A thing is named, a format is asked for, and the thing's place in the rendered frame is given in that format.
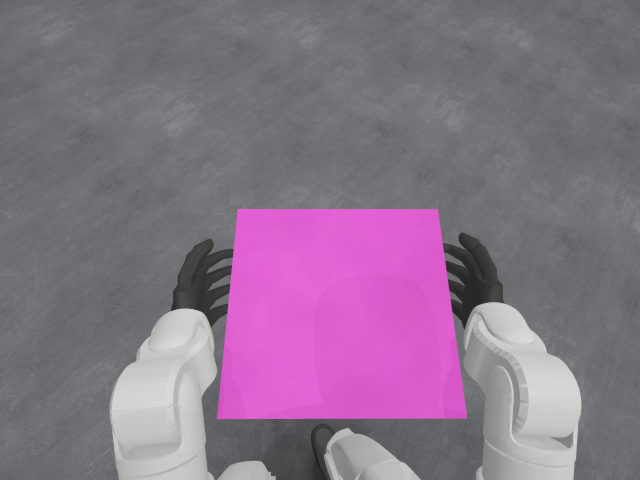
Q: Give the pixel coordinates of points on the right robot forearm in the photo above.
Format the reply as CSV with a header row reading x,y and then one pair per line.
x,y
532,399

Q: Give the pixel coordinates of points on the carton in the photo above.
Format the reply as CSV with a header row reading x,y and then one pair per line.
x,y
340,314

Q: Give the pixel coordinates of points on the robot left hand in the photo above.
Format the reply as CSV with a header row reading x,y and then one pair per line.
x,y
193,282

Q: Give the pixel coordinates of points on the left robot forearm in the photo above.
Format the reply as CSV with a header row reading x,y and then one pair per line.
x,y
156,409

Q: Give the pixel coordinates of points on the robot right hand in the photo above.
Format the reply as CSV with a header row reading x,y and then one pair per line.
x,y
480,277

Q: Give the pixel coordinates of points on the right robot foot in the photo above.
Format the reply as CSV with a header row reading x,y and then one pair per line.
x,y
320,437

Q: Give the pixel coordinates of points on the robot right shin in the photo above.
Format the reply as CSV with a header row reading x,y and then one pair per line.
x,y
338,435

